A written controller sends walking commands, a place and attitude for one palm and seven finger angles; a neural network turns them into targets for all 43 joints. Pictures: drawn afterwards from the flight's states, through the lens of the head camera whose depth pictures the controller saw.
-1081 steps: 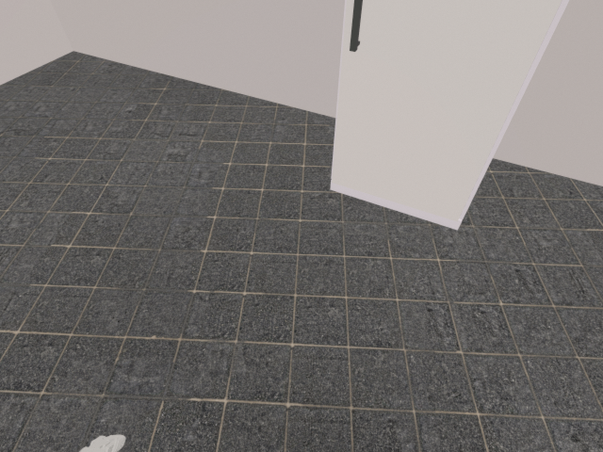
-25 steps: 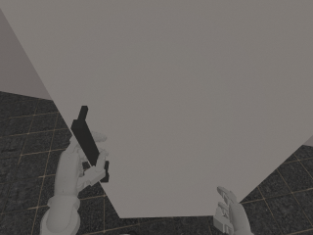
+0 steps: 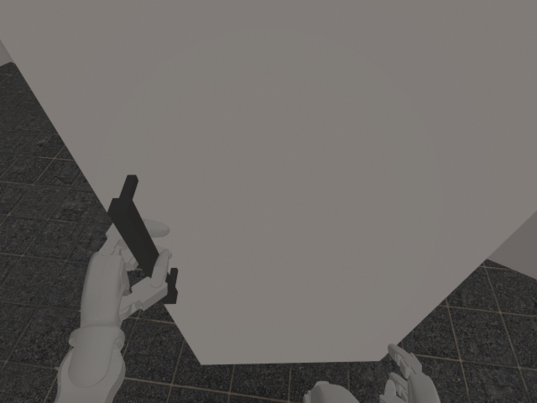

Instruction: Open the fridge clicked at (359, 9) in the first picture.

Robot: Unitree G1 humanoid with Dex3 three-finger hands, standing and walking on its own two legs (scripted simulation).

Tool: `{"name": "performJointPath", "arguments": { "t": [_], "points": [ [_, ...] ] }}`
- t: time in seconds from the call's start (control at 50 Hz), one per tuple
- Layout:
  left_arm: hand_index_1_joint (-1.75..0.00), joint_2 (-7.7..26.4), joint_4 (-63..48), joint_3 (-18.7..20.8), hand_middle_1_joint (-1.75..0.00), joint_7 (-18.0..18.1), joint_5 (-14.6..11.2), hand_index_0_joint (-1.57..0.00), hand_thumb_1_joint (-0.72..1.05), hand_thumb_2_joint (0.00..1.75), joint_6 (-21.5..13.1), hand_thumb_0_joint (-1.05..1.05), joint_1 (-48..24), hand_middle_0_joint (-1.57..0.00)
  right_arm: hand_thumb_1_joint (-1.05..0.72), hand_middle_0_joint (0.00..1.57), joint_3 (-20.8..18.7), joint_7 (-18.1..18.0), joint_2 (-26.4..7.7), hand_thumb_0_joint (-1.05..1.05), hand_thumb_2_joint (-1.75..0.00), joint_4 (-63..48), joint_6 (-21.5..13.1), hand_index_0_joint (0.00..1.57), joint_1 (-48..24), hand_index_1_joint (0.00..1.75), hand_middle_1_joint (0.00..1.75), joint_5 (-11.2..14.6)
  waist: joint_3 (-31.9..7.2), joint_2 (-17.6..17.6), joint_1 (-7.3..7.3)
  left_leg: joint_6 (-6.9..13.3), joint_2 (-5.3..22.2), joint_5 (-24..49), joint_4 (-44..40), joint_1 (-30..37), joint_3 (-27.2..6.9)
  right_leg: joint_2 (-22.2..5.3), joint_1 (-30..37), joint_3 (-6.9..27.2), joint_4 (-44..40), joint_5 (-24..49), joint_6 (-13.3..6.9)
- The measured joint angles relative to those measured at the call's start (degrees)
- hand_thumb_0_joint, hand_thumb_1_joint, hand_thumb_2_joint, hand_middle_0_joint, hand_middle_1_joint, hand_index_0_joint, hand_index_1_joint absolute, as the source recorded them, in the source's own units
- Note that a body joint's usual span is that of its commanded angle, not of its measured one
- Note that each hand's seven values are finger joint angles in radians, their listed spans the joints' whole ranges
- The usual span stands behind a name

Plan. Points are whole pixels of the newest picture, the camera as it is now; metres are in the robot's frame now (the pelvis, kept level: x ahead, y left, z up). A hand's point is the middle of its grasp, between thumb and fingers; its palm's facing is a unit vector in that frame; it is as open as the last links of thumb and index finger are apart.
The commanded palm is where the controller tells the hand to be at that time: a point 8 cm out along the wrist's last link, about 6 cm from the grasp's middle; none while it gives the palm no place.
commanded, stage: walk backward, drawing the door open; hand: left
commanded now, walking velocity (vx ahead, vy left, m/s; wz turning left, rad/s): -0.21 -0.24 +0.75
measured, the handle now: (153, 249) +0.30 +0.17 +0.08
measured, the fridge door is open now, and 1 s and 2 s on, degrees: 31 73 70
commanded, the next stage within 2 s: stop walking and hold the door back in 0.72 s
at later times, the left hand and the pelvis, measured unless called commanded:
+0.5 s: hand out of the picture +0.06 +0.07 +0.09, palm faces +0.45 -0.87 -0.22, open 6.1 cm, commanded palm +0.00 +0.11 +0.09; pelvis -0.10 -0.15 -0.01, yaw +23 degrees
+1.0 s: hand out of the picture -0.05 -0.03 +0.09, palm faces +0.79 -0.57 -0.23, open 5.8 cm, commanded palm -0.09 +0.00 +0.10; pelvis -0.13 -0.33 +0.00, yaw +44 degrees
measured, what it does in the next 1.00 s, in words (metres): steps to the right, turning left: right foot, then left foot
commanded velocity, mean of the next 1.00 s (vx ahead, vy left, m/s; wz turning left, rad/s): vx -0.13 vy -0.15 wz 0.60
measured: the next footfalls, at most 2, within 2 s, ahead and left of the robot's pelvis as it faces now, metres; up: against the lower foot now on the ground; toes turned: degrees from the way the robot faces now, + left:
right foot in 0.10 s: +0.06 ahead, -0.15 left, +0.00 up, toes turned +3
left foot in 0.44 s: -0.14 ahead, -0.02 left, +0.00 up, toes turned +24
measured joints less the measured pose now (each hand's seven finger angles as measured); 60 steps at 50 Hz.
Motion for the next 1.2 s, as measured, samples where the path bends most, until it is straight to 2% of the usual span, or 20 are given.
{"name": "performJointPath", "arguments": {
  "t": [0.08,0.12,0.18,0.24,0.36,0.42,0.44,0.48,0.52,0.56,0.68,0.72,0.74,0.78,0.84,0.88,0.96,1.1,1.14,1.2],
  "points": [
    [-1.40,0.85,-0.73,2.01,-1.37,0.62,-1.39,-0.30,0.69,0.79,0.49,0.00,1.92,-0.42,-0.90,0.20,0.70,0.27,0.73,0.01,-0.90,-0.39,0.04,0.20,-0.04,0.30,0.30,0.61,-2.38,0.53,0.82,-0.14,0.31,-1.46,3.42,-4.68,-2.81,-1.17,9.88,0.41,-15.17,1.83,-0.46],
    [-1.40,0.58,-1.14,3.64,-1.37,0.75,-1.18,-0.29,0.68,0.79,0.19,-0.01,1.74,-0.42,-0.90,0.20,0.35,0.52,0.26,0.01,-0.90,0.63,0.28,0.20,-2.28,0.30,0.30,0.60,-1.78,1.05,1.53,0.33,0.18,-8.46,11.38,-9.47,-2.93,-0.82,9.59,-0.68,-17.43,7.27,-3.07],
    [-1.40,-0.27,-0.48,4.08,-1.37,-0.04,-0.70,-0.29,0.67,0.78,-0.10,-0.01,1.36,-0.42,-0.91,0.20,-1.23,0.06,-1.09,0.01,-0.90,2.64,1.31,0.20,-4.59,0.30,0.30,0.20,-0.35,0.05,1.86,0.89,-3.59,-16.94,37.38,-17.33,1.91,-2.67,8.17,-2.85,-15.76,9.02,-5.95],
    [-1.40,-0.57,-0.01,3.93,-1.35,-1.01,-0.29,-0.30,0.67,0.77,-1.00,-0.01,2.24,-0.41,-0.91,0.20,-1.97,-1.06,-1.93,0.01,-0.90,2.26,1.82,0.20,-4.10,0.30,0.30,-0.20,0.23,-1.97,1.60,0.55,-4.52,-17.98,45.71,-16.91,8.94,-4.75,9.59,-5.40,-18.68,10.85,-7.05],
    [-1.40,0.12,-3.59,1.88,-1.36,-1.84,0.17,-0.35,0.67,0.77,-0.53,0.00,4.88,-0.41,-0.91,0.20,-1.63,-2.66,-2.94,0.01,-0.90,-1.33,1.22,0.20,-0.40,0.30,0.30,-0.90,-2.06,-5.26,1.54,2.46,-3.61,-22.13,26.20,-4.68,15.11,-6.11,8.97,-12.01,-23.76,14.56,-9.06],
    [-1.40,0.13,-6.55,0.49,-1.37,-1.91,-0.04,-0.36,0.66,0.77,-0.73,0.01,5.90,-0.42,-0.91,0.20,-1.40,-2.59,-3.74,0.01,-0.90,-3.83,0.44,0.20,0.83,0.30,0.30,-0.99,-3.50,-5.16,1.29,3.44,-2.95,-15.51,9.57,2.54,15.09,-5.84,5.79,-15.29,-22.12,14.92,-9.78],
    [-1.40,0.24,-7.49,0.16,-1.37,-1.84,-0.27,-0.36,0.65,0.77,-1.12,0.01,6.00,-0.42,-0.91,0.20,-1.49,-2.52,-4.08,0.01,-0.90,-5.01,0.08,0.20,0.99,0.30,0.30,-1.00,-3.61,-4.56,1.01,4.11,-2.70,-10.84,4.93,4.09,13.54,-5.77,3.57,-15.68,-18.72,13.46,-8.25],
    [-1.39,1.58,-6.12,0.11,-1.38,-1.85,-0.08,-0.36,0.65,0.78,-2.51,0.01,4.96,-0.43,-0.91,0.20,-1.64,-2.21,-2.48,0.01,-0.90,-4.26,-0.52,0.20,0.47,0.30,0.30,-1.26,-2.24,-5.80,0.41,3.57,-3.47,-9.03,5.34,3.77,11.72,-5.21,-0.47,-9.57,-6.17,3.37,-3.52],
    [-1.39,2.19,-3.79,-0.24,-1.39,-2.45,0.85,-0.36,0.64,0.77,-2.80,0.00,4.17,-0.43,-0.91,0.19,-1.40,-1.53,-0.99,0.01,-0.90,-2.74,-0.96,0.20,1.11,0.30,0.30,-1.36,-1.78,-4.48,-0.75,2.49,-2.45,-7.86,3.82,4.10,7.60,-2.77,-2.90,-5.18,4.89,-1.45,-1.24],
    [-1.39,1.88,-2.20,-0.76,-1.38,-2.77,1.69,-0.36,0.64,0.76,-2.92,0.00,3.58,-0.43,-0.91,0.20,-0.81,-0.57,-0.21,0.01,-0.90,-1.41,-1.59,0.20,1.75,0.30,0.30,-1.08,-1.09,-2.44,-0.75,1.32,-0.55,-5.50,1.17,4.54,3.79,-1.41,-3.66,-3.30,9.06,-1.11,-0.09],
    [-1.40,0.46,-3.34,0.37,-1.37,-1.67,0.20,-0.34,0.66,0.78,-2.76,0.01,5.26,-0.41,-0.90,0.20,0.77,0.89,0.42,0.01,-0.90,-0.36,-2.31,0.21,1.53,0.30,0.30,-0.11,0.27,0.99,1.45,-1.48,2.87,-2.59,0.29,1.59,-2.26,-2.01,5.37,-0.36,-7.77,0.79,1.07],
    [-1.40,1.76,-4.97,2.44,-1.37,-1.16,-0.33,-0.32,0.65,0.79,-2.92,-0.01,6.32,-0.41,-0.90,0.20,0.86,1.06,1.10,0.01,-0.90,-0.34,-2.22,0.21,0.98,0.31,0.30,0.09,-0.29,-0.25,1.99,-1.48,1.87,-3.56,3.13,-1.58,-3.51,-2.84,10.90,0.03,-17.92,3.93,0.90],
    [-1.40,1.98,-5.58,3.74,-1.37,-0.84,-0.30,-0.32,0.65,0.79,-3.19,-0.01,6.28,-0.41,-0.90,0.20,0.77,1.14,1.02,0.01,-0.90,-0.12,-1.95,0.21,-0.16,0.31,0.31,0.22,0.08,-0.54,2.58,-0.63,1.59,-6.51,6.43,-3.92,-3.61,-2.84,10.59,-0.12,-19.90,9.84,-0.47],
    [-1.40,1.35,-5.32,4.97,-1.38,-0.84,0.02,-0.31,0.64,0.79,-3.35,-0.02,4.92,-0.42,-0.90,0.20,-0.37,0.95,-0.22,0.01,-0.90,1.36,-0.89,0.21,-3.27,0.31,0.31,0.21,2.07,0.36,2.46,0.86,0.07,-15.62,22.22,-10.75,-2.35,-3.01,8.23,-1.93,-16.67,11.09,-2.96],
    [-1.40,0.81,-3.75,5.06,-1.37,-1.64,0.02,-0.32,0.64,0.78,-3.50,-0.03,4.30,-0.42,-0.91,0.20,-2.28,0.08,-1.66,0.01,-0.90,2.69,0.87,0.21,-4.93,0.30,0.30,0.13,2.93,-0.67,2.40,0.82,-3.28,-19.57,43.38,-16.33,4.53,-5.04,8.58,-3.72,-17.29,10.48,-4.54],
    [-1.40,0.88,-2.32,4.46,-1.37,-1.99,0.08,-0.33,0.64,0.78,-3.64,-0.02,3.72,-0.41,-0.91,0.20,-2.60,-1.03,-2.45,0.01,-0.90,2.38,1.25,0.20,-4.44,0.30,0.30,0.22,2.60,-1.57,2.21,0.66,-4.28,-19.22,47.09,-15.90,9.28,-6.19,9.69,-5.43,-19.68,11.88,-4.81],
    [-1.40,0.99,3.82,1.35,-1.38,-1.39,-0.10,-0.37,0.64,0.80,-3.21,-0.02,-2.01,-0.42,-0.91,0.20,-2.19,-2.33,-4.31,0.01,-0.90,1.65,1.60,0.20,-2.43,0.30,0.30,0.26,-0.18,-3.19,3.25,2.20,-5.91,-17.66,38.05,-9.56,13.47,-7.70,10.49,-8.87,-24.40,15.06,-5.46],
    [-1.40,-0.36,14.13,-1.49,-1.40,1.33,0.95,-0.43,0.65,0.79,-1.84,-0.02,-14.98,-0.45,-0.91,0.20,-0.70,-1.87,-6.52,0.01,-0.90,-1.38,3.25,0.20,-3.11,0.30,0.30,-0.04,-3.97,-4.96,4.96,6.02,-5.86,-16.21,3.99,7.04,13.05,-7.00,7.26,-10.74,-28.22,19.74,-6.01],
    [-1.40,-0.04,17.75,-1.86,-1.40,1.61,0.40,-0.44,0.66,0.77,-1.86,-0.02,-19.35,-0.45,-0.91,0.20,-0.75,-1.74,-6.61,0.01,-0.90,-2.61,3.57,0.20,-4.01,0.30,0.30,0.05,-3.25,-3.95,4.23,7.11,-5.23,-10.45,-1.73,8.71,11.75,-5.76,4.81,-9.25,-23.37,13.12,-3.79],
    [-1.40,1.04,25.62,-2.76,-1.40,0.63,0.25,-0.45,0.67,0.77,-1.30,-0.02,-25.70,-0.43,-0.91,0.19,-0.56,-1.19,-5.05,0.01,-0.90,-2.02,3.81,0.20,-3.63,0.30,0.30,1.20,-1.93,-2.15,2.90,6.85,-4.47,-7.91,0.21,8.38,9.72,-3.19,2.26,-5.27,-7.31,3.74,-1.93]
  ]
}}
